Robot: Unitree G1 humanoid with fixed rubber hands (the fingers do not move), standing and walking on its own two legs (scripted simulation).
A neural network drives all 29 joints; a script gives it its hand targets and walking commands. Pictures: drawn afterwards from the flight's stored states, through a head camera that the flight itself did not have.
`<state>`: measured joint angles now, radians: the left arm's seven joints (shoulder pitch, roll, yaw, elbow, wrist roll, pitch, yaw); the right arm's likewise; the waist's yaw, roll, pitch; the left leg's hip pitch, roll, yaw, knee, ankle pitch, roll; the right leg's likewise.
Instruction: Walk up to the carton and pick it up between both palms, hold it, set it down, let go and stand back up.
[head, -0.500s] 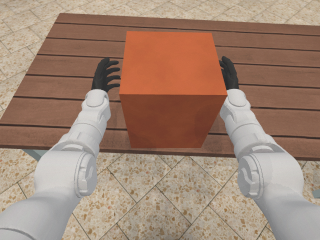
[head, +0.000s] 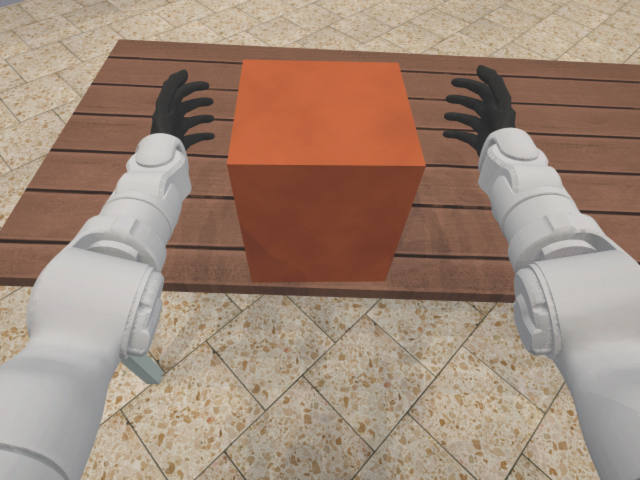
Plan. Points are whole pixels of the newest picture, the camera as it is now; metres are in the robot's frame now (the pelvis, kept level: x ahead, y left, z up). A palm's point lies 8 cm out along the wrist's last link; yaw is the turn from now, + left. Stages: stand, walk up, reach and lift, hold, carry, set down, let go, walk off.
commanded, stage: set down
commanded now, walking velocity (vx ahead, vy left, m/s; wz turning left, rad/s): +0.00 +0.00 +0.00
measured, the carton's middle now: (320, 180) +0.51 +0.02 +0.06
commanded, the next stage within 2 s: none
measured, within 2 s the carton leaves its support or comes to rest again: neither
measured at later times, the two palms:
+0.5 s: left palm (145, 80) +0.48 +0.22 +0.22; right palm (525, 97) +0.48 -0.19 +0.23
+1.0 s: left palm (153, 168) +0.42 +0.21 +0.15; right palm (515, 171) +0.43 -0.19 +0.17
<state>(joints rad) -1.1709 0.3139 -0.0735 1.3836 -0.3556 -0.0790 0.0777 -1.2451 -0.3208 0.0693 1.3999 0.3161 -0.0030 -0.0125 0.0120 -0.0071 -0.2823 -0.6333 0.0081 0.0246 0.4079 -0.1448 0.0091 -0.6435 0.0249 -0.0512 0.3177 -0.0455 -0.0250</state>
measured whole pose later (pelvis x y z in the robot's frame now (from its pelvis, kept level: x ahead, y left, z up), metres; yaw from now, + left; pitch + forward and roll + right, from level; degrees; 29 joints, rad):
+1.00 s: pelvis +0.01 +0.01 +0.01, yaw +1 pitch +4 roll -1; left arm -0.74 0.27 0.09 0.68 -0.17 0.33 0.06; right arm -0.84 -0.33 -0.01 0.88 0.31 0.23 -0.04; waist -0.02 -0.02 -0.08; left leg -0.23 0.00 0.01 0.31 -0.15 0.01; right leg -0.23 0.02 -0.06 0.21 -0.05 -0.02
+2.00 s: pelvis +0.02 +0.01 +0.02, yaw -1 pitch -2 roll -1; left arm -0.01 0.20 -0.01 0.30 -0.16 0.11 0.07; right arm -0.02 -0.24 0.01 0.40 0.26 0.00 -0.01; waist 0.01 -0.03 -0.02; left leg -0.08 0.01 0.04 0.29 -0.18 0.01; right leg -0.09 0.03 -0.03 0.21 -0.08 -0.03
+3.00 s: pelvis +0.03 +0.01 +0.01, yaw -3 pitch +0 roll +0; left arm 0.22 0.21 0.01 0.35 -0.01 0.29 0.01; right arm 0.21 -0.16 -0.08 0.56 0.00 -0.04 0.06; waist 0.04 0.00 0.04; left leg -0.15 0.01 0.07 0.41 -0.26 0.02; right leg -0.21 0.03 0.00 0.40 -0.18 -0.03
